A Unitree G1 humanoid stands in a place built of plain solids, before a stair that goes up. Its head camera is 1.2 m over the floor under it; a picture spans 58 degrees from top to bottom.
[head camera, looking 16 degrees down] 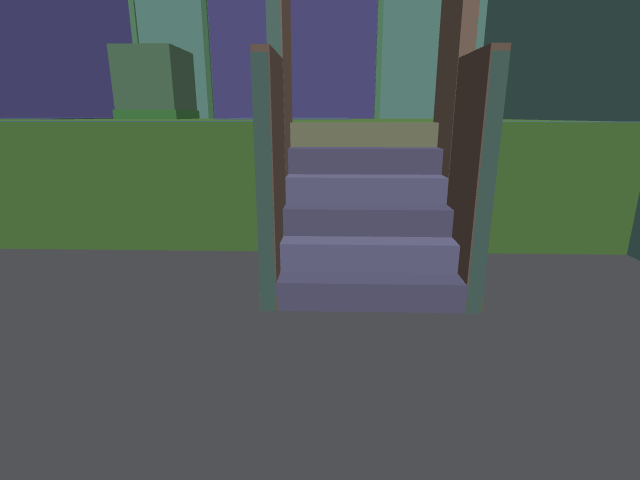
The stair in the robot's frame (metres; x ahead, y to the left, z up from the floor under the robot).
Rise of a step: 0.19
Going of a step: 0.21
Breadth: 1.20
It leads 2 degrees to the right of straight ahead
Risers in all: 6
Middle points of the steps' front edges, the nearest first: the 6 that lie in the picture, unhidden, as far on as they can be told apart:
2.52 -0.32 0.19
2.73 -0.33 0.38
2.94 -0.33 0.58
3.15 -0.34 0.77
3.36 -0.35 0.96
3.57 -0.35 1.15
